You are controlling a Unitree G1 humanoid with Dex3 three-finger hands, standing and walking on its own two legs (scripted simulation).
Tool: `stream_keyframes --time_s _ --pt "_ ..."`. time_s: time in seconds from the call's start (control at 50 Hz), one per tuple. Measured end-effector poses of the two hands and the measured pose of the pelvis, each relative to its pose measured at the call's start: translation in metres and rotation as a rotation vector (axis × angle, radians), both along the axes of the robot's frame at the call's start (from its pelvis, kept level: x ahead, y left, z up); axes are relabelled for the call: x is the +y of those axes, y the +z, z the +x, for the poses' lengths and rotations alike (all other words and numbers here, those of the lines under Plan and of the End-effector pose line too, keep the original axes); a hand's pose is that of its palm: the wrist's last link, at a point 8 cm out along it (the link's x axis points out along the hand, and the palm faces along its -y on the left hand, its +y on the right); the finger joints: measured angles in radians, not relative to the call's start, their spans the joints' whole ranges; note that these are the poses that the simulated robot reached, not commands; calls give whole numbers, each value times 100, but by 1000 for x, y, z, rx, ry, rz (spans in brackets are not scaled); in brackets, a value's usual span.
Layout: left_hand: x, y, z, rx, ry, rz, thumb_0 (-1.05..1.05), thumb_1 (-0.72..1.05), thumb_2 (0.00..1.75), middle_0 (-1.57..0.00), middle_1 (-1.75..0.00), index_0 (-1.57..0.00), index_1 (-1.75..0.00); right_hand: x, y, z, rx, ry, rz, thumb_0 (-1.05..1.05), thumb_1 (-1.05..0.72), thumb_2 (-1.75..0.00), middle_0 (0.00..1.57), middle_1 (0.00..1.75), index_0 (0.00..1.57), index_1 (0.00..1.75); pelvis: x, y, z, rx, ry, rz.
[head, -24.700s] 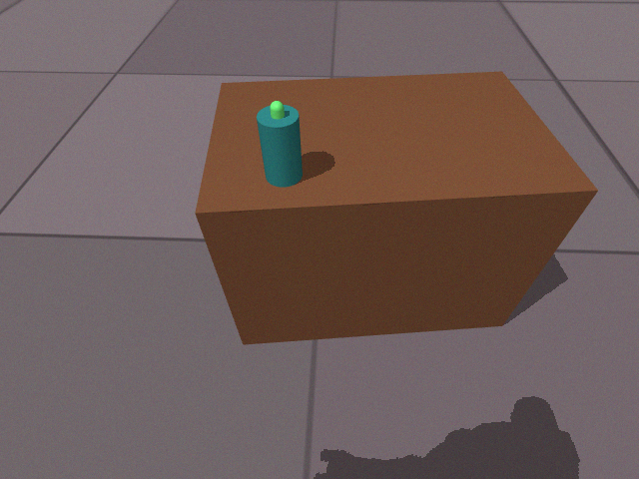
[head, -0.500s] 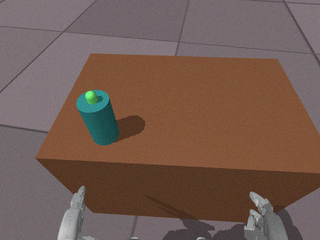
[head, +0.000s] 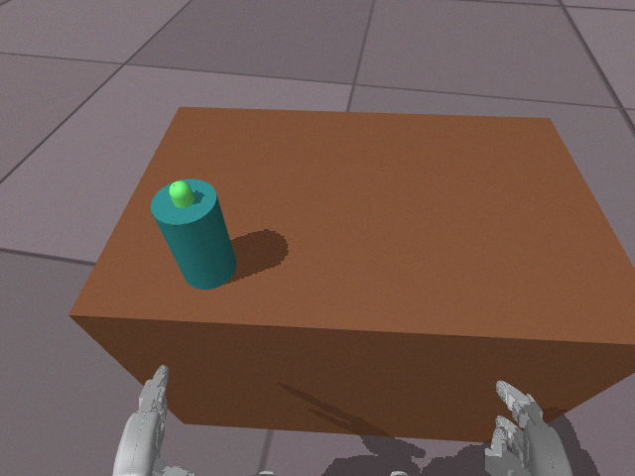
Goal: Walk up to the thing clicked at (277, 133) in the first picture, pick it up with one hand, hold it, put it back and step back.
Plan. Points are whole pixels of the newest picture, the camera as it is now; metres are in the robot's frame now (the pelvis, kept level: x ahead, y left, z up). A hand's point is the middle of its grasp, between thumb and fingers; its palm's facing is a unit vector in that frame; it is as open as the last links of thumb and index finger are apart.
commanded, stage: home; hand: left
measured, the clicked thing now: (195, 230) +0.45 +0.22 +0.03
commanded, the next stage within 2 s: stand in 0.84 s
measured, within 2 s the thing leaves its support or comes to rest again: neither
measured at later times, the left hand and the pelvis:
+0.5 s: hand (189, 449) +0.17 +0.18 -0.05, palm faces +0.13 -0.96 -0.25, open 17.5 cm; pelvis +0.00 +0.00 +0.00, yaw +0 degrees
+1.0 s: hand out of the picture +0.06 +0.25 -0.12, palm faces -0.02 -0.93 -0.37, open 17.4 cm; pelvis +0.00 -0.01 +0.03, yaw +1 degrees
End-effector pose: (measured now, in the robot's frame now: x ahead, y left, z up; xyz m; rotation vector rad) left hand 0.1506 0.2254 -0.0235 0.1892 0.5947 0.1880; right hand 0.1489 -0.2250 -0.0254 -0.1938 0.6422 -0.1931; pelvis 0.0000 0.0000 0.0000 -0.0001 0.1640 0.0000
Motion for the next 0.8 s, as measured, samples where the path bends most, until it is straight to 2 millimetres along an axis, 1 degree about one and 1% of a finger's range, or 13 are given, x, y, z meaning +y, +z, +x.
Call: stream_keyframes --time_s 0.34,0.5,0.6,0.64,0.7,0.74,0.8 --pt "3 -2 -3 8 3 0 -1 -54 6 -5 -6 -5 -5 3 0 -1 3 0 1 2 -90 -90 21 30 20 30 3 -1 -1 4 -1 -2" --pt "3 2 -4 3 11 17 -1 -54 6 -5 -5 -5 -5 -9 -27 -4 91 -30 -28 1 -90 -90 21 30 20 30 2 -1 -1 -10 6 -19" --pt "3 1 -6 29 17 27 -1 -54 6 -5 -6 -5 -5 -13 -38 -9 119 -46 -34 2 -90 -90 21 30 20 30 1 -1 -2 -14 9 -23" --pt "7 -6 -6 52 -49 81 -1 -55 6 -5 -5 -5 -5 -16 -45 -11 167 19 -72 1 -90 -90 21 30 20 30 1 1 -4 -53 10 -18" --pt "23 -27 -11 162 -115 125 0 -55 6 -5 -5 -5 -5 -26 -58 -19 274 87 -94 1 -90 -90 21 30 20 30 0 5 -7 -96 12 -10" --pt "35 -37 -20 236 -108 130 -1 -55 6 -5 -5 -5 -5 -36 -60 -26 317 85 -92 1 -90 -90 21 30 20 30 -1 7 -7 -115 11 -5" --pt "51 -47 -37 328 -71 132 -1 -55 6 -5 -5 -6 -5 -50 -60 -38 363 56 -94 1 -90 -90 21 30 20 30 -2 11 -6 -133 9 -2"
